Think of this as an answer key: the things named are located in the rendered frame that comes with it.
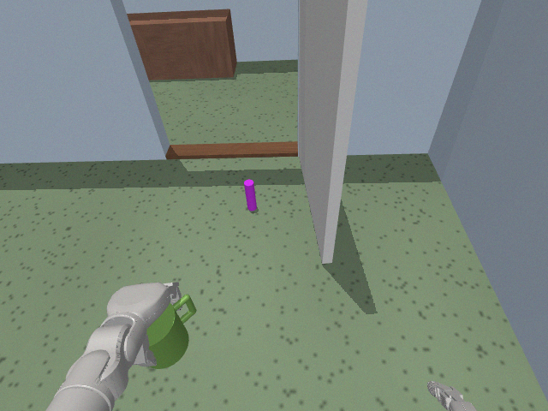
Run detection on left robot arm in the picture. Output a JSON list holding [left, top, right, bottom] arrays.
[[45, 312, 147, 411]]

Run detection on right robot hand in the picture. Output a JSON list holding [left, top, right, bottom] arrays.
[[427, 381, 477, 411]]

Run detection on left robot hand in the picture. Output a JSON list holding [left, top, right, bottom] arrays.
[[107, 282, 182, 366]]

